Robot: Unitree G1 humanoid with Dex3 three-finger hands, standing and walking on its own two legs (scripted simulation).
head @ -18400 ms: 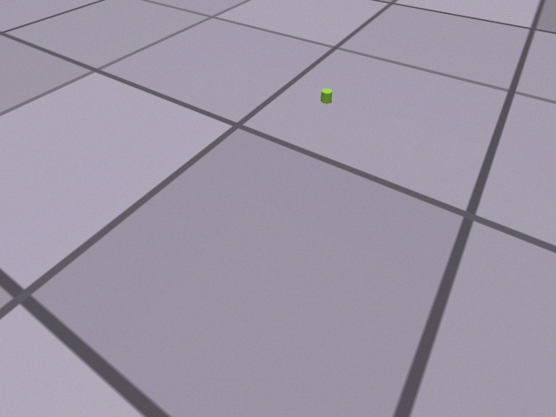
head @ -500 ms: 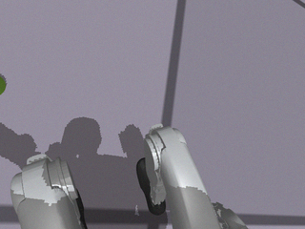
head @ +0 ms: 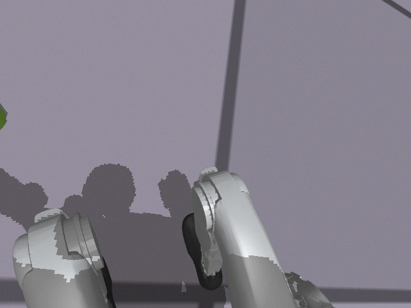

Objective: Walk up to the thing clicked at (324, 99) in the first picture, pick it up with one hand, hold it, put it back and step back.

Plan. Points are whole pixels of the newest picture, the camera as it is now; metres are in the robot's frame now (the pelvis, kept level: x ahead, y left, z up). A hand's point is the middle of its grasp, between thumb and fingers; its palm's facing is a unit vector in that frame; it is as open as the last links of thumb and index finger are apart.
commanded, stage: rise first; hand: left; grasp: from above
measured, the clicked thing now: out of the picture +0.53 +0.34 -0.29
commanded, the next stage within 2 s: none
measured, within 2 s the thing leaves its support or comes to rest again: neither
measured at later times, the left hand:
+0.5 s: hand out of the picture +0.48 +0.38 -0.16, palm faces -0.46 -0.10 -0.88, open 14.3 cm
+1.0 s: hand out of the picture +0.48 +0.38 -0.16, palm faces -0.46 -0.09 -0.88, open 14.3 cm
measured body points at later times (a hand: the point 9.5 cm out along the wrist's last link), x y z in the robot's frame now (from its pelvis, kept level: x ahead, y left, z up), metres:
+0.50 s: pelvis +0.00 +0.00 +0.00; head +0.26 +0.11 +0.35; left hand +0.50 +0.38 -0.11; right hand +0.06 -0.27 -0.08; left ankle +0.07 +0.13 -0.29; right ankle +0.11 -0.13 -0.29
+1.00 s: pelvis +0.00 +0.00 +0.00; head +0.26 +0.11 +0.35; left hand +0.50 +0.38 -0.11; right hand +0.05 -0.27 -0.08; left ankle +0.07 +0.13 -0.29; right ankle +0.11 -0.13 -0.29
